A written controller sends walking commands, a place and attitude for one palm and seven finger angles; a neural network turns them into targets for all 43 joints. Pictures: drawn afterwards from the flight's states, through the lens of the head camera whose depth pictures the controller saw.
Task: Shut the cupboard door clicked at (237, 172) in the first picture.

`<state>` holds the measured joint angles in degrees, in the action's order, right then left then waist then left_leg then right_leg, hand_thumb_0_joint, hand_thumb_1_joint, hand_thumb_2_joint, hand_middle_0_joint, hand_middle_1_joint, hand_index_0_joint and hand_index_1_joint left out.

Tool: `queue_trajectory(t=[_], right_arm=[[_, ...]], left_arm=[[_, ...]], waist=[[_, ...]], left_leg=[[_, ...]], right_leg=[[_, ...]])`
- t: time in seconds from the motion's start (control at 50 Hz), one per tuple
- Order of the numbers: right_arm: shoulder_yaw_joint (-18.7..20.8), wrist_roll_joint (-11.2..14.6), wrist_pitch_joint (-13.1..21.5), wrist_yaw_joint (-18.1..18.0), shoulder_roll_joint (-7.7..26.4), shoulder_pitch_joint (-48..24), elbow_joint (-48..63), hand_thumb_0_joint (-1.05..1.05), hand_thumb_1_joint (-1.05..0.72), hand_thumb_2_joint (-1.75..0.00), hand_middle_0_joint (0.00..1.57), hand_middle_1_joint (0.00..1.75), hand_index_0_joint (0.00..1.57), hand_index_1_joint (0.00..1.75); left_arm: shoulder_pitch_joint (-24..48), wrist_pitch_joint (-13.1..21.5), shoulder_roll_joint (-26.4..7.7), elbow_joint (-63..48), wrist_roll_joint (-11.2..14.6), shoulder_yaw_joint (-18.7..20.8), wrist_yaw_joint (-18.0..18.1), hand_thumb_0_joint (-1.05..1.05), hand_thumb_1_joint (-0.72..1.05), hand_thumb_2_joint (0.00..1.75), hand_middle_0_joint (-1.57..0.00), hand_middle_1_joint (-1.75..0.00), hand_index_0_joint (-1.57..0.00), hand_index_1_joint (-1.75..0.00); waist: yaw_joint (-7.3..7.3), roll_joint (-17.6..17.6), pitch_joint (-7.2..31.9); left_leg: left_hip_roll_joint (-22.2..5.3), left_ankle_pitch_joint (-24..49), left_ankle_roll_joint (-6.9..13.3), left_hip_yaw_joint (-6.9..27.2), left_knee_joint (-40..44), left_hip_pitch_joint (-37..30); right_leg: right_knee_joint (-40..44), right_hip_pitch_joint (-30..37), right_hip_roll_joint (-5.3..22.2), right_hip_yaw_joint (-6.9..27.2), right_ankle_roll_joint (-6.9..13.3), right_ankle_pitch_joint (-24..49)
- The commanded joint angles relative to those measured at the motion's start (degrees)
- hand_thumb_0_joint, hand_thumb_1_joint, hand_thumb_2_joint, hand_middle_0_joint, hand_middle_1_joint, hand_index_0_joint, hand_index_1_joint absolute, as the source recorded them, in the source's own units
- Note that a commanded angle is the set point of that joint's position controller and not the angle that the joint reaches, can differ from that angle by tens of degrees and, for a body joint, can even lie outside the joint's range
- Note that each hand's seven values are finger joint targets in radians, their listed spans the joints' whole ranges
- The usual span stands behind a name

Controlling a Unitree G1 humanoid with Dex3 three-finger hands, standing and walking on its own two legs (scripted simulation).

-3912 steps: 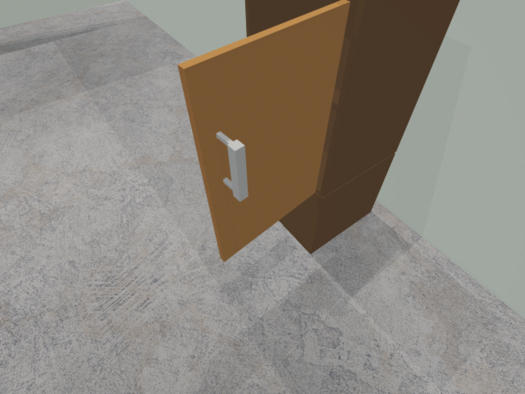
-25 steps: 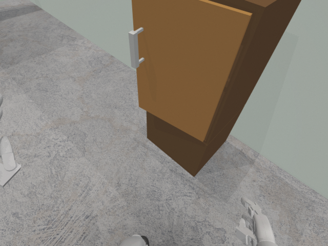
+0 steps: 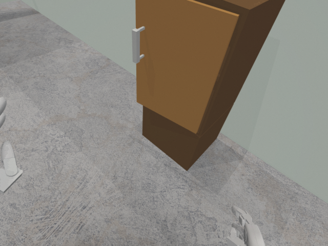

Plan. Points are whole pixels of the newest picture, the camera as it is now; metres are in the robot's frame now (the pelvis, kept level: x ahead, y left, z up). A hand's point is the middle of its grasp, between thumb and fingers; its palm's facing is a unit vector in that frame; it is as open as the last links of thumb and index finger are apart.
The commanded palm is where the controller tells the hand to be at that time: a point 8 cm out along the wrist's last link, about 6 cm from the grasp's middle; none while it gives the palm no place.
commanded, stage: stop stepping back and stand still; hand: left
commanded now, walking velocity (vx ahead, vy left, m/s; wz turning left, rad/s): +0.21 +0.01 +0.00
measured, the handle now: (139, 44) +0.87 +0.17 +0.04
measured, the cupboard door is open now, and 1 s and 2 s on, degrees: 9 9 9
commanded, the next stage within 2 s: let the arm hang, fingers relaxed in 0.64 s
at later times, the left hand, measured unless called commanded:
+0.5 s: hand (2, 170) +0.20 +0.29 +0.16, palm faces +0.43 -0.81 -0.40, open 7.4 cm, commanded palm +0.11 +0.32 +0.18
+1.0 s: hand out of the picture +0.07 +0.19 -0.15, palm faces +0.01 -0.99 -0.17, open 7.4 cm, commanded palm none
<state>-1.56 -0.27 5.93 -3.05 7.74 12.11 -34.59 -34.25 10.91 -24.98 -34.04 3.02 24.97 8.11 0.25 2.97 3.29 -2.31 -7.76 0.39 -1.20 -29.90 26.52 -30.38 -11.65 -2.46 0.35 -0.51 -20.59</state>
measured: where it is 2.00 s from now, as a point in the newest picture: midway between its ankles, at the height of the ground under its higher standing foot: outside the picture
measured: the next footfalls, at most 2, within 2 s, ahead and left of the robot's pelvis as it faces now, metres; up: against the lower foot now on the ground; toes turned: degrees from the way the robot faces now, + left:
none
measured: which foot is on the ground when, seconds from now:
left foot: down 0.00-1.00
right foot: down 0.00-1.00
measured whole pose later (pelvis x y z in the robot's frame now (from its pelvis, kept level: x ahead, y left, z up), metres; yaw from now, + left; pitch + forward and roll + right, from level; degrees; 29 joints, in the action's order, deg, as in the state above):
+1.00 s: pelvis -0.02 +0.01 -0.01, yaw +2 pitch -1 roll +0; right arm -0.1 -1.4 -0.4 0.0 16.1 10.9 -47.8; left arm -19.0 -4.2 -10.8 38.8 -1.4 -0.8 -0.4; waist -1.3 1.1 -0.1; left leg 0.5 -12.2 1.9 -2.0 -35.3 22.0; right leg -35.7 -11.9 -0.7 -3.6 1.9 -22.8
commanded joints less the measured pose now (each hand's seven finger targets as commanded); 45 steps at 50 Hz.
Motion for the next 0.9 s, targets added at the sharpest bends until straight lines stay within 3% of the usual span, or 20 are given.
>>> queue_trajectory(t=[0.0, 0.04, 0.08, 0.16, 0.22, 0.26, 0.3, 0.32, 0.36, 0.38, 0.42, 0.46, 0.52, 0.64, 0.7, 0.72, 0.74, 0.76, 0.84, 0.88], right_arm=[[3.5, -0.5, 2.2, -1.6, 10.6, -3.9, 6.6, 0.0, -0.9, -0.9, 0.2, 0.3, 0.2, 0.3], [3.6, -0.5, 1.9, -2.0, 10.4, -3.1, 5.7, 0.0, -0.9, -0.9, 0.2, 0.3, 0.2, 0.3], [3.3, 0.6, 1.2, -2.2, 9.7, -4.2, 6.5, 0.0, -0.9, -0.9, 0.2, 0.3, 0.2, 0.3], [3.0, 0.6, -0.7, -2.4, 10.2, -5.6, 6.1, 0.0, -0.9, -0.9, 0.2, 0.3, 0.2, 0.3], [3.1, 0.3, -0.1, -2.6, 11.2, -5.3, 5.1, 0.0, -0.9, -0.9, 0.2, 0.3, 0.2, 0.3], [3.3, 0.4, 0.6, -3.0, 11.7, -5.2, 4.7, 0.0, -0.9, -0.9, 0.2, 0.3, 0.2, 0.3], [3.7, 0.5, 1.4, -3.2, 12.4, -4.4, 5.0, 0.0, -0.9, -0.9, 0.2, 0.3, 0.2, 0.3], [3.9, 0.5, 2.0, -3.2, 12.7, -4.1, 5.4, 0.0, -0.9, -0.9, 0.2, 0.3, 0.2, 0.3], [3.4, -0.2, 3.5, -3.0, 12.2, -3.4, 5.7, 0.0, -0.9, -0.9, 0.2, 0.3, 0.2, 0.3], [3.5, -0.6, 4.5, -2.7, 11.6, -3.3, 6.0, 0.0, -0.9, -0.9, 0.2, 0.3, 0.2, 0.3], [3.8, -1.0, 5.9, -2.1, 11.1, -2.8, 5.9, 0.0, -0.9, -0.9, 0.2, 0.3, 0.2, 0.3], [3.6, -0.6, 6.3, -1.5, 10.6, -3.0, 6.6, 0.0, -0.9, -0.9, 0.2, 0.3, 0.2, 0.3], [3.1, -0.3, 4.9, -1.1, 10.5, -3.0, 7.4, 0.0, -0.9, -0.9, 0.2, 0.3, 0.2, 0.3], [3.0, 0.3, 1.5, -2.0, 10.9, -2.5, 6.6, 0.0, -0.9, -0.9, 0.2, 0.3, 0.2, 0.3], [2.8, 0.7, 1.3, -2.5, 11.0, -2.9, 6.2, 0.0, -0.9, -0.9, 0.2, 0.3, 0.2, 0.3], [4.6, 1.3, 4.9, 2.8, 20.9, -7.3, -3.2, 0.0, -0.9, -0.9, 0.2, 0.3, 0.2, 0.3], [5.9, 0.8, 2.2, 2.7, 18.4, -4.0, -4.1, 0.0, -0.9, -0.9, 0.2, 0.3, 0.2, 0.3], [5.7, 0.7, 1.2, 2.5, 18.6, -2.8, -3.4, 0.0, -0.9, -0.9, 0.2, 0.3, 0.2, 0.3], [3.8, -0.4, -2.2, 2.5, 16.7, -2.8, -5.3, 0.0, -0.9, -0.9, 0.2, 0.3, 0.2, 0.3], [3.4, -0.9, -3.7, 2.5, 15.3, -2.6, -6.0, 0.0, -0.9, -0.9, 0.2, 0.3, 0.2, 0.3]], left_arm=[[3.5, 2.9, -11.6, -9.0, 0.8, 9.5, 2.0, 0.0, 0.9, 0.9, -0.2, -0.3, -0.2, -0.3], [5.2, 2.5, -12.3, -7.8, 1.3, 9.7, 2.4, 0.0, 0.9, 0.9, -0.2, -0.3, -0.2, -0.3], [3.4, 1.3, -10.9, -5.3, 1.6, 8.1, 2.4, 0.0, 0.9, 0.9, -0.2, -0.3, -0.2, -0.3], [4.7, 0.8, -9.2, 0.2, 0.8, 5.0, 2.2, 0.0, 0.9, 0.9, -0.2, -0.3, -0.2, -0.3], [12.4, 1.8, -8.7, 4.3, -0.7, 2.2, 2.2, 0.0, 0.9, 0.9, -0.2, -0.3, -0.2, -0.3], [18.4, 2.6, -8.9, 4.5, -1.5, 1.0, 2.2, 0.0, 0.9, 0.9, -0.2, -0.3, -0.2, -0.3], [20.0, 3.4, -8.8, 2.6, -1.9, 0.7, 2.0, 0.0, 0.9, 0.9, -0.2, -0.3, -0.2, -0.3], [18.7, 4.1, -9.7, 0.4, -1.7, 2.2, 1.9, 0.0, 0.9, 0.9, -0.2, -0.3, -0.2, -0.3], [17.8, 5.6, -10.5, -6.8, -1.6, 4.0, 1.9, 0.0, 0.9, 0.9, -0.2, -0.3, -0.2, -0.3], [17.4, 6.3, -10.9, -9.2, -1.5, 4.6, 2.1, 0.0, 0.9, 0.9, -0.2, -0.3, -0.2, -0.3], [13.9, 6.9, -11.4, -13.2, -1.3, 6.4, 2.5, 0.0, 0.9, 0.9, -0.2, -0.3, -0.2, -0.3], [4.6, 6.3, -10.8, -14.2, -0.5, 7.7, 2.5, 0.0, 0.9, 0.9, -0.2, -0.3, -0.2, -0.3], [-3.9, 5.0, -10.2, -10.5, 0.2, 9.3, 2.3, 0.0, 0.9, 0.9, -0.2, -0.3, -0.2, -0.3], [-1.3, 2.0, -8.5, 2.1, 1.5, 8.0, 2.1, 0.0, 0.9, 0.9, -0.2, -0.3, -0.2, -0.3], [4.8, 1.4, -6.3, 4.7, 0.7, 3.3, 1.7, 0.0, 0.9, 0.9, -0.2, -0.3, -0.2, -0.3], [7.8, -6.7, 1.5, 37.9, -4.1, -18.5, -6.5, 0.0, 0.9, 0.9, -0.2, -0.3, -0.2, -0.3], [8.3, -11.0, 3.1, 39.3, -4.2, -18.5, -7.4, 0.0, 0.9, 0.9, -0.2, -0.3, -0.2, -0.3], [8.8, -12.1, 2.9, 38.9, -4.0, -18.6, -7.6, 0.0, 0.9, 0.9, -0.2, -0.3, -0.2, -0.3], [14.5, -10.9, 2.1, 51.1, -4.7, -19.4, -8.0, 0.0, 0.9, 0.9, -0.2, -0.3, -0.2, -0.3], [16.0, -10.9, 2.3, 57.5, -4.5, -20.2, -7.7, 0.0, 0.9, 0.9, -0.2, -0.3, -0.2, -0.3]], waist=[[-1.64, -9.1, 5.8], [-1.99, -6.3, 8.2], [-1.53, -2.0, 7.8], [-1.62, -0.1, -6.7], [-1.79, 4.8, -14.9], [-2.14, 3.4, -16.5], [-2.06, -2.9, -15.2], [-1.69, -8.1, -13.1], [-1.31, -21.7, -5.2], [-1.2, -20.4, -2.6], [-0.45, -14.9, 4.4], [0.19, -14.6, 9.7], [-0.79, -15.6, 9.2], [-1.7, -3.5, 1.6], [-1.54, -2.5, -0.2], [-1.74, -4.6, -4.5], [-1.64, -3.4, 0.8], [-1.34, -2.8, 0.1], [-0.82, 9.4, 0.2], [-1.11, 9.3, -1.1]], left_leg=[[-2.4, -12.7, -0.8, 3.8, 4.4, -9.8], [-1.1, -2.4, -1.0, 1.7, -1.3, -16.6], [-0.3, -3.3, -0.3, 1.5, -3.0, -15.7], [0.4, -9.1, -0.6, 1.6, -10.4, -7.9], [-0.8, -9.4, 0.0, 1.5, -12.6, -4.6], [-1.5, -8.7, 0.6, 1.6, -6.7, -8.2], [-1.1, -8.6, 1.3, 2.7, -0.4, -11.9], [-2.5, -9.3, 2.1, 6.0, 4.1, -13.3], [-9.0, -14.2, 3.1, 21.7, 17.1, -14.2], [-11.4, -14.8, 3.8, 25.5, 19.6, -14.6], [-11.5, -11.2, 5.0, 21.7, 17.8, -17.7], [-9.1, -6.1, 3.5, 14.0, 14.4, -19.3], [-5.0, -6.5, 0.2, 6.9, 11.5, -11.5], [-4.2, -4.8, -0.2, 5.9, 8.7, -11.2], [-4.5, -2.0, 0.5, 5.5, 8.4, -13.9], [-4.7, 17.3, 1.0, 5.8, -2.4, -9.6], [-4.6, 21.9, 0.1, 3.9, -2.7, -14.9], [-4.8, 20.1, 0.8, 3.9, -3.0, -15.3], [-3.6, 11.3, 2.8, 6.6, -4.1, -12.5], [-1.3, 6.6, 2.3, 5.7, -5.4, -12.9]], right_leg=[[12.4, -1.3, 6.4, 4.2, 4.8, 2.0], [12.8, -3.7, 9.6, 5.0, 5.9, 9.8], [12.0, -3.8, 9.8, 6.1, 4.7, 10.2], [20.3, -14.7, 14.9, 12.5, 7.7, -15.7], [20.9, -18.8, 16.4, 12.4, 8.3, -17.5], [17.4, -19.3, 14.6, 8.4, 7.0, -14.3], [11.3, -17.5, 10.4, 4.7, 5.3, -8.2], [6.9, -15.5, 7.4, 2.7, 4.0, -4.0], [-7.4, -9.6, 1.0, -2.2, 1.0, -3.3], [-10.7, -8.3, 1.0, -0.5, 0.8, -4.7], [-9.7, -5.1, 2.1, 0.4, 0.7, -4.5], [-1.0, -0.2, 1.7, -1.4, 0.8, -1.6], [6.4, 7.2, 2.4, -1.6, 1.8, 5.2], [10.7, -0.7, 5.1, 2.6, 2.6, 7.0], [11.2, -3.4, 5.1, 3.3, 1.6, 9.5], [2.6, -6.9, 8.8, -0.8, 2.6, 21.9], [3.0, -6.6, 8.4, 2.3, 3.0, 22.1], [2.8, -7.4, 8.3, 1.9, 3.1, 19.3], [3.6, -7.5, 9.2, 3.7, 5.4, 13.6], [5.5, -8.8, 11.5, 5.8, 7.0, 13.2]])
